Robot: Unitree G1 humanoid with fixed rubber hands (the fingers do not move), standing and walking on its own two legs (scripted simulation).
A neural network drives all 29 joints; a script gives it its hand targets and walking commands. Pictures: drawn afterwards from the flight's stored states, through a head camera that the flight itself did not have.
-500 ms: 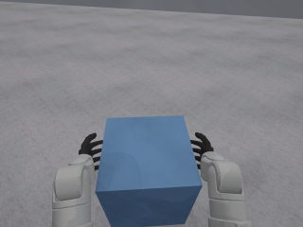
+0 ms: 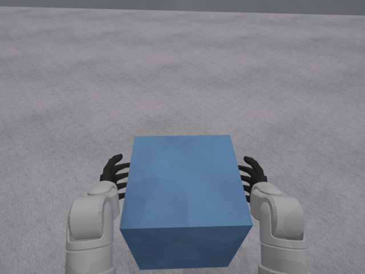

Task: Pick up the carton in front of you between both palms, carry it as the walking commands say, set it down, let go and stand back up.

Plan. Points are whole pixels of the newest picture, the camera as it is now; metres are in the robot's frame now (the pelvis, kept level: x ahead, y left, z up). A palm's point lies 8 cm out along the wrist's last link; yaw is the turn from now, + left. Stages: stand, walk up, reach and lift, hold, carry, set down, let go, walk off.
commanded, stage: carry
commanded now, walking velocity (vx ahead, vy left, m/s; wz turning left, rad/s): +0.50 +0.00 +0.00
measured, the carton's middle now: (183, 204) +0.27 -0.01 +0.01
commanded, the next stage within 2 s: none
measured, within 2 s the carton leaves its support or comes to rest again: neither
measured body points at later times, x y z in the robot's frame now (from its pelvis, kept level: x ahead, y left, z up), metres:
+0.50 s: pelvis +0.32 +0.05 +0.01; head +0.31 +0.06 +0.46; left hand +0.60 +0.19 +0.06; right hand +0.58 -0.12 +0.06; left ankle +0.39 +0.13 -0.73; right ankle +0.16 -0.08 -0.64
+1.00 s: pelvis +0.64 -0.01 +0.01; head +0.64 -0.02 +0.46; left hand +0.92 +0.14 +0.09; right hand +0.92 -0.16 +0.07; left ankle +0.49 +0.11 -0.63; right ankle +0.70 -0.09 -0.73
